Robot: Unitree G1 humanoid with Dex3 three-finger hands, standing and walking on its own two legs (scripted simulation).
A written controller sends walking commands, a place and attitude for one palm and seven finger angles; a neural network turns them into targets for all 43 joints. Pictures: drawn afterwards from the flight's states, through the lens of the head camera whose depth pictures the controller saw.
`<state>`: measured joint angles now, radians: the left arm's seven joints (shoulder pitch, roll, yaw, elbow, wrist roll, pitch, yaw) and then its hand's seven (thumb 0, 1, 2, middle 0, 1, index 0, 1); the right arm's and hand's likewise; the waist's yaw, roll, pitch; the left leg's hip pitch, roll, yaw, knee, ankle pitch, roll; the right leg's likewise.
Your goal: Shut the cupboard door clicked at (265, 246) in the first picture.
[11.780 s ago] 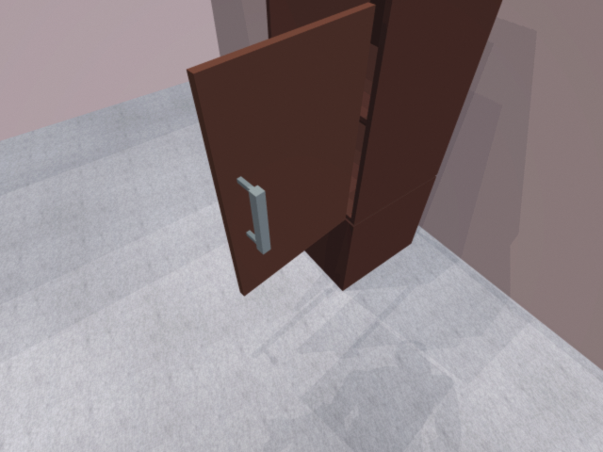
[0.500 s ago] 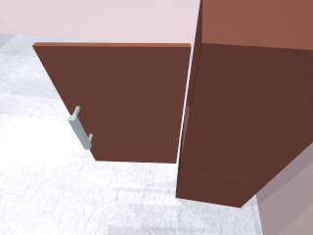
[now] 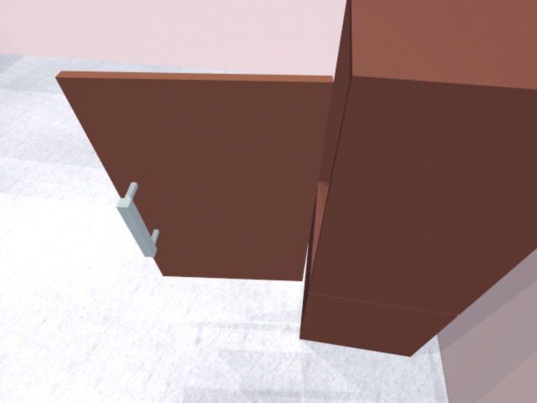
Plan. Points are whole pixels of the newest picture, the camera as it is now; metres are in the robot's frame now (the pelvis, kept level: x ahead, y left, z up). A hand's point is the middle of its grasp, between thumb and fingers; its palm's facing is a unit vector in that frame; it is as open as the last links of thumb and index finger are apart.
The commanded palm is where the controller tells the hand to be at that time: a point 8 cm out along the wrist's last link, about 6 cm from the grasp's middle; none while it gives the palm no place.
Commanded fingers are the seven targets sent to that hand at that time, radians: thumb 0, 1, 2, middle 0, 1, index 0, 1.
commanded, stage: look again from close up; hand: left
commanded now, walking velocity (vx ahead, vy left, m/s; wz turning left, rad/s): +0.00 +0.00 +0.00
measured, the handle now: (142, 221) +0.44 +0.29 -0.05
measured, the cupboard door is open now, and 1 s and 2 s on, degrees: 97 97 97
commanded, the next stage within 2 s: shuffle to correct the standing spot in 0.26 s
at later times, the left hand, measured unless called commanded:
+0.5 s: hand out of the picture -0.01 +0.18 -0.17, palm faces +0.05 -0.98 -0.20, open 7.4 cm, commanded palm none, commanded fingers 0.00 0.90 0.90 -0.20 -0.30 -0.20 -0.30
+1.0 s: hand out of the picture -0.01 +0.28 -0.18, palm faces +0.05 -0.98 -0.21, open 7.4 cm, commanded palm none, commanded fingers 0.00 0.90 0.90 -0.20 -0.30 -0.20 -0.30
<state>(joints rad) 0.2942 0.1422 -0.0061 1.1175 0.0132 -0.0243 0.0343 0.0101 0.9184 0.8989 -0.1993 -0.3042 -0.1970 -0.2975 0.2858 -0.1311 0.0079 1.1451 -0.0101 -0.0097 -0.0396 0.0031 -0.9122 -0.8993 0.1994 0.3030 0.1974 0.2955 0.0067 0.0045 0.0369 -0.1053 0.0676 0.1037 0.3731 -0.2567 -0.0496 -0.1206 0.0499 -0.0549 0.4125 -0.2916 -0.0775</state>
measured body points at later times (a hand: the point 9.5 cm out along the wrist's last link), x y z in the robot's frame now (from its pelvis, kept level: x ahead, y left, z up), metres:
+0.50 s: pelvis +0.00 +0.01 +0.00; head +0.02 +0.00 +0.45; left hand -0.01 +0.23 -0.16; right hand -0.01 -0.20 -0.17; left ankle -0.04 +0.15 -0.74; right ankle -0.04 -0.06 -0.74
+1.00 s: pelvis -0.02 +0.09 +0.00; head +0.01 +0.10 +0.45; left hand -0.01 +0.33 -0.16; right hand +0.01 -0.13 -0.15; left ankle -0.01 +0.18 -0.74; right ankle -0.07 -0.03 -0.69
